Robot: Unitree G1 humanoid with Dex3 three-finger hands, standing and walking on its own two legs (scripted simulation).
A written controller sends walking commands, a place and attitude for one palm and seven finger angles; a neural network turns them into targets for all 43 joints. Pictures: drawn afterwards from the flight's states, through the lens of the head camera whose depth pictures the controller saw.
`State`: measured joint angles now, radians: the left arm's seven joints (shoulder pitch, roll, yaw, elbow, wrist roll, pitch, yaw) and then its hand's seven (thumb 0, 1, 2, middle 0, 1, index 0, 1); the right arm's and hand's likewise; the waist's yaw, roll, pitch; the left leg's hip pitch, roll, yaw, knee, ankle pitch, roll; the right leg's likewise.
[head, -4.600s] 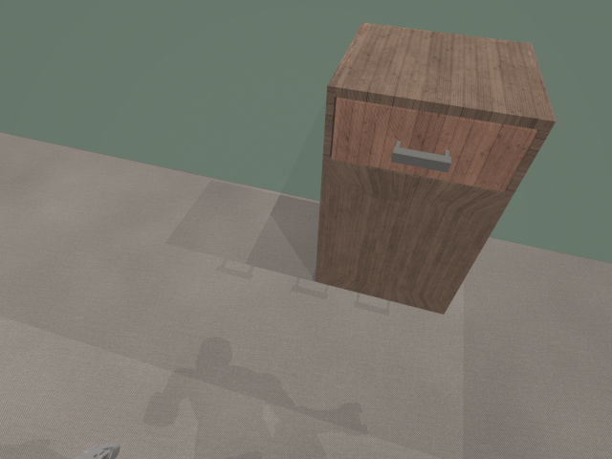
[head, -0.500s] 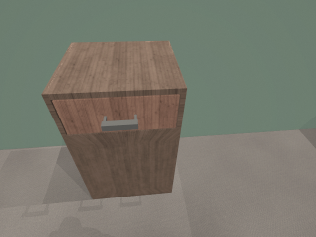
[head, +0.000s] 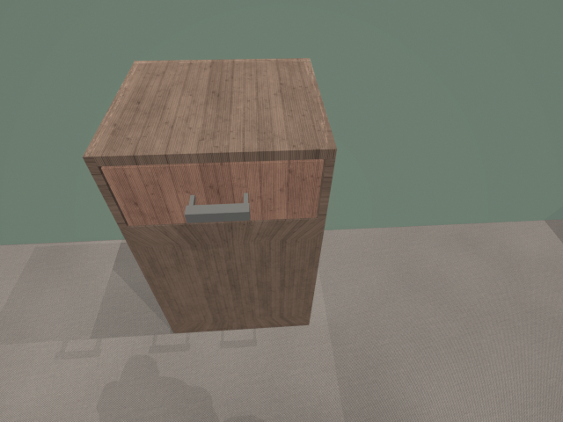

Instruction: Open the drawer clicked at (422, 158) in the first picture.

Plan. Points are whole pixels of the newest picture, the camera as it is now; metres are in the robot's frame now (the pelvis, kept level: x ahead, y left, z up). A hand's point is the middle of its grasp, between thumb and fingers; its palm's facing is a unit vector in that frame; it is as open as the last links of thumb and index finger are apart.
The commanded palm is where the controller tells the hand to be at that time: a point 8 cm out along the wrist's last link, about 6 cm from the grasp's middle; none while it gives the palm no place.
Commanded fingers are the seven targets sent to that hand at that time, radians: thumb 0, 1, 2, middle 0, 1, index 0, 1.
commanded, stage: look again from close up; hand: left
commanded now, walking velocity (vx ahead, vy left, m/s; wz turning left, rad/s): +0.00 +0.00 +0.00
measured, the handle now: (218, 205) +0.56 +0.18 -0.06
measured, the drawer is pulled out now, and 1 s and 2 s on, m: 0.00 0.00 0.00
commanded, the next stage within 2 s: raise the hand with hooked fingers in 0.14 s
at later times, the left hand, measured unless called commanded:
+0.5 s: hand (146, 377) +0.19 +0.21 -0.05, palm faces -0.07 -0.44 -0.90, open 7.7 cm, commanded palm +0.13 +0.21 -0.03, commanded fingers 0.00 0.57 0.76 -0.22 -0.51 -0.22 -0.51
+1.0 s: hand (145, 344) +0.23 +0.22 -0.02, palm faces +0.04 -0.14 -0.99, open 10.6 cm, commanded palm +0.19 +0.22 +0.03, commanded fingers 0.00 -0.01 0.51 -0.27 -0.88 -0.27 -0.88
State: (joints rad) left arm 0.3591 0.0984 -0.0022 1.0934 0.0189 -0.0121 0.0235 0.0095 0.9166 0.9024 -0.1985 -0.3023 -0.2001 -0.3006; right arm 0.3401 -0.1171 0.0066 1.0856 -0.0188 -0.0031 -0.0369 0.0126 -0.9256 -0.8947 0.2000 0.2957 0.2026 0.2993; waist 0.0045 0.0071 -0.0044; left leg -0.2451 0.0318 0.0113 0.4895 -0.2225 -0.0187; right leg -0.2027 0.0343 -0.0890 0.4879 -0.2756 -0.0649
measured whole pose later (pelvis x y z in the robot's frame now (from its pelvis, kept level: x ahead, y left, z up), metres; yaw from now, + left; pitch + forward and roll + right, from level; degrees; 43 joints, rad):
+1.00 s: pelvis +0.00 +0.01 -0.03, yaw -2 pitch +5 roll +2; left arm 0.28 0.28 -0.17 0.01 1.03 0.18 0.37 0.00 0.20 0.61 -0.27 -0.75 -0.27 -0.75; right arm 0.09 -0.18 0.05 0.58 -0.03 0.09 0.01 0.01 -0.91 -0.89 0.20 0.30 0.21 0.30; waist 0.09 0.04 -0.09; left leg -0.47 0.01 0.05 0.73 -0.35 0.00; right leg -0.46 0.00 -0.05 0.78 -0.41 -0.05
